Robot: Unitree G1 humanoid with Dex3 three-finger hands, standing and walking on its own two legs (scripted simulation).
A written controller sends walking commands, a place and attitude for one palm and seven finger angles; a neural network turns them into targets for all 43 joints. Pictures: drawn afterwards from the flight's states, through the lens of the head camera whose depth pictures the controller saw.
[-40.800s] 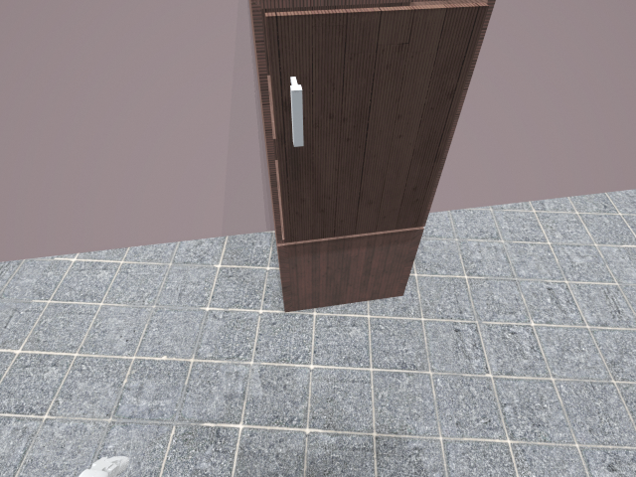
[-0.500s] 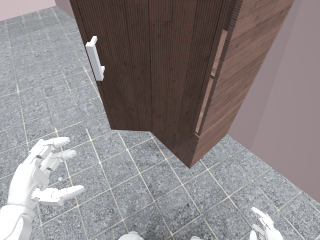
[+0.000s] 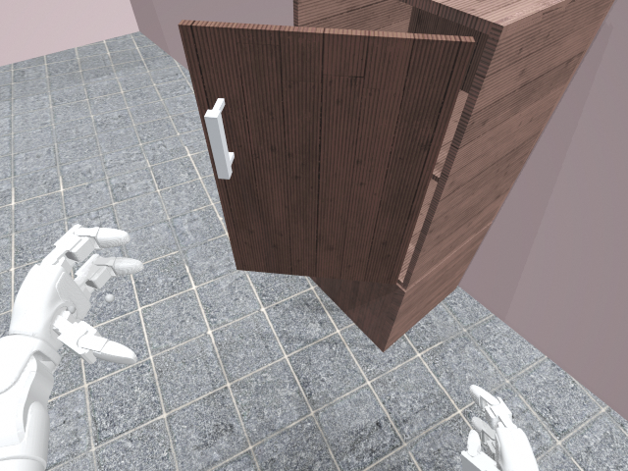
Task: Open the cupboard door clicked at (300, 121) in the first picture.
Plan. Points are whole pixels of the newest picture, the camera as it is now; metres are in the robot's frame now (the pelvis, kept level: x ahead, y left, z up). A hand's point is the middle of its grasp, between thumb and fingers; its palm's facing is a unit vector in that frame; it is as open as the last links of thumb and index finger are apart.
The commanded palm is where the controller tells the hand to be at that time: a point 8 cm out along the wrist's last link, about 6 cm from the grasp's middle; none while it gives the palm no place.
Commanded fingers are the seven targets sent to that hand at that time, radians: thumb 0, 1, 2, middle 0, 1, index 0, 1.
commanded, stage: raise the hand with hooked fingers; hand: left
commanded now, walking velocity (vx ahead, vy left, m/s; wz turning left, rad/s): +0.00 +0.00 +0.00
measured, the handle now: (222, 139) +0.59 +0.21 +0.09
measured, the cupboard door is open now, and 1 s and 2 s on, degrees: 45 45 45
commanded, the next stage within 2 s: move the hooked fingers beside the handle in 0.64 s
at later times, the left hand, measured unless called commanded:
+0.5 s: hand (120, 275) +0.30 +0.26 +0.11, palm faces +0.03 -1.00 -0.02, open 14.0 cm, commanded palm +0.27 +0.30 +0.11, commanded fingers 0.00 -0.50 0.30 -0.30 -1.20 -0.30 -1.20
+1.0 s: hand (133, 254) +0.33 +0.25 +0.11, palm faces +0.02 -1.00 -0.01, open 14.0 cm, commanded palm +0.31 +0.30 +0.11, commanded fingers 0.00 -0.50 0.30 -0.30 -1.20 -0.30 -1.20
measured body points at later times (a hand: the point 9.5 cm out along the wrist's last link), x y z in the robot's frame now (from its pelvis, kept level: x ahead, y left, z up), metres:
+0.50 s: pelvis +0.00 -0.01 +0.01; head +0.02 -0.01 +0.46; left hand +0.29 +0.31 +0.11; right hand +0.15 -0.26 -0.07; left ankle +0.01 +0.10 -0.71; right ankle +0.01 -0.13 -0.71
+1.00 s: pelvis +0.00 -0.02 +0.01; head +0.02 -0.02 +0.45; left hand +0.32 +0.31 +0.12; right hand +0.15 -0.27 -0.08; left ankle +0.01 +0.10 -0.71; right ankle +0.01 -0.13 -0.71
